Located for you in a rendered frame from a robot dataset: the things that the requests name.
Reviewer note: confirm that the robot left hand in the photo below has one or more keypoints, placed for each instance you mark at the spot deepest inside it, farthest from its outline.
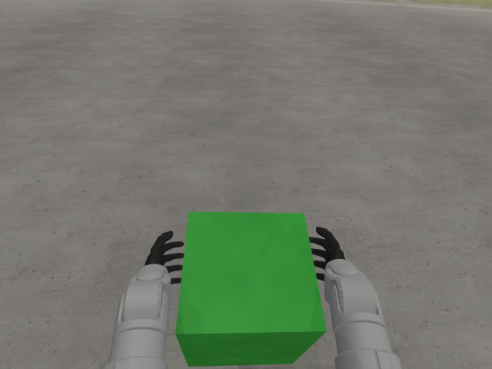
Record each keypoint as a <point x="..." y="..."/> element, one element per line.
<point x="159" y="248"/>

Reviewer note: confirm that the right robot forearm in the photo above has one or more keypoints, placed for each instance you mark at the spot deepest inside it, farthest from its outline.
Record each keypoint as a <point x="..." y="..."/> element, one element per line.
<point x="357" y="319"/>

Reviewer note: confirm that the carton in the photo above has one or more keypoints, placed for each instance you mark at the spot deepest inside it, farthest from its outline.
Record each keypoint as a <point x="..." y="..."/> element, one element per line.
<point x="249" y="292"/>

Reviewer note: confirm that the left robot forearm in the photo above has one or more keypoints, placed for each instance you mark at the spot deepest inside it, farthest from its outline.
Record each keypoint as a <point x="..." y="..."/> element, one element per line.
<point x="141" y="324"/>

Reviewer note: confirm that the robot right hand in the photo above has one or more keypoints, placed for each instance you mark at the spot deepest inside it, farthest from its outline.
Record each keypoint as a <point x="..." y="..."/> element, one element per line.
<point x="331" y="246"/>

